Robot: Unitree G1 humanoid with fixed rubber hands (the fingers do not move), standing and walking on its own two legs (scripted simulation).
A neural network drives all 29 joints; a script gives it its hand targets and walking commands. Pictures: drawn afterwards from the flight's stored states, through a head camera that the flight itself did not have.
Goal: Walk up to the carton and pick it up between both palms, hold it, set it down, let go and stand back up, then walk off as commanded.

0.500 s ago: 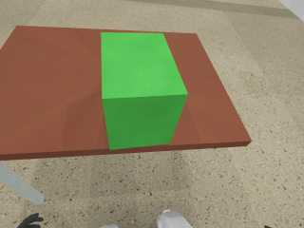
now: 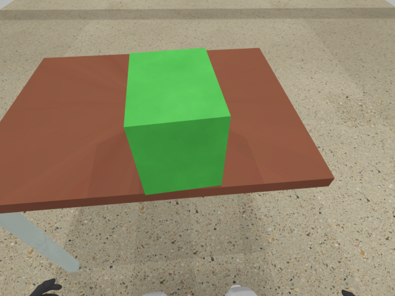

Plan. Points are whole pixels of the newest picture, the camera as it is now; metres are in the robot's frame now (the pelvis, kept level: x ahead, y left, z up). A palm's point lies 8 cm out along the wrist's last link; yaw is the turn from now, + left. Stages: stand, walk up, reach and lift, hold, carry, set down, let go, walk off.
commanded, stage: walk up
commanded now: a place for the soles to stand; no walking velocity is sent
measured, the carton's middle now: (175, 119) +0.52 +0.07 +0.06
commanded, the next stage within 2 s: none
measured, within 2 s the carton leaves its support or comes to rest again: neither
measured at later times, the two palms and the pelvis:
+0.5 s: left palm out of the picture +0.08 +0.36 -0.09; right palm out of the picture +0.08 -0.29 -0.08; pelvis -0.02 +0.04 +0.00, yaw +1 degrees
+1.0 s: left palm out of the picture +0.06 +0.37 -0.07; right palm out of the picture +0.08 -0.29 -0.08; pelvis -0.03 +0.04 +0.00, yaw +1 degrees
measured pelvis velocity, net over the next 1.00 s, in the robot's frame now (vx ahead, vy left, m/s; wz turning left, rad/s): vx -0.03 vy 0.04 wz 0.02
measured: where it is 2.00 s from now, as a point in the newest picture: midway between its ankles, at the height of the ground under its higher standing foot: outside the picture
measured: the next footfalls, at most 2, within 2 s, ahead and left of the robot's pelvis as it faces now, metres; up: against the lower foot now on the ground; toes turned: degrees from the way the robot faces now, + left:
right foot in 0.80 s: +0.02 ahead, -0.12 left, +0.00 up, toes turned +6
right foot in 1.26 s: +0.03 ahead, -0.10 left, +0.00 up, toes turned +7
